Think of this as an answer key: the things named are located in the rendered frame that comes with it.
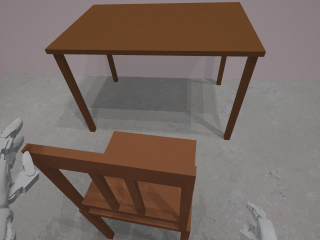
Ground table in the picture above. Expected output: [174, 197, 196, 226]
[45, 2, 266, 140]

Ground robot left forearm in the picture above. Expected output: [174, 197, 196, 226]
[0, 207, 16, 240]

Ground left robot hand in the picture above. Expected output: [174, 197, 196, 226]
[0, 118, 39, 209]

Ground right robot hand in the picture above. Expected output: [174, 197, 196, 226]
[240, 202, 278, 240]

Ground chair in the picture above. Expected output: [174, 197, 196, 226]
[21, 131, 197, 240]

